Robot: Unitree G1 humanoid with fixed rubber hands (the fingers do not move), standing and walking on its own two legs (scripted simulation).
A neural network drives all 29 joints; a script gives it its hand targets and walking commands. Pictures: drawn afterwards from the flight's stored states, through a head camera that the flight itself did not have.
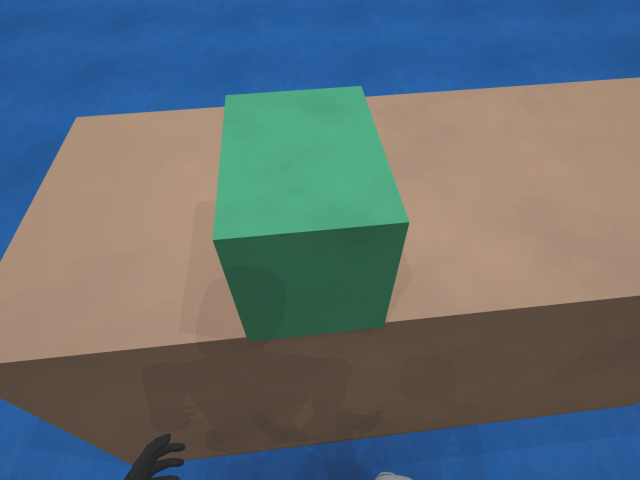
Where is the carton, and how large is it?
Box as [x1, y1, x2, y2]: [213, 86, 408, 341]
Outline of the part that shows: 360,86 237,94 225,96 213,242 248,341 383,326 408,225 408,220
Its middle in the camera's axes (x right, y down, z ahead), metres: -0.02 -0.04 +0.56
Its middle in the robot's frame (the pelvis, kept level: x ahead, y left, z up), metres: +0.47 +0.01 +0.07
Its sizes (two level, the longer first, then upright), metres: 0.274 0.198 0.228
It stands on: a pedestal, 0.70 m high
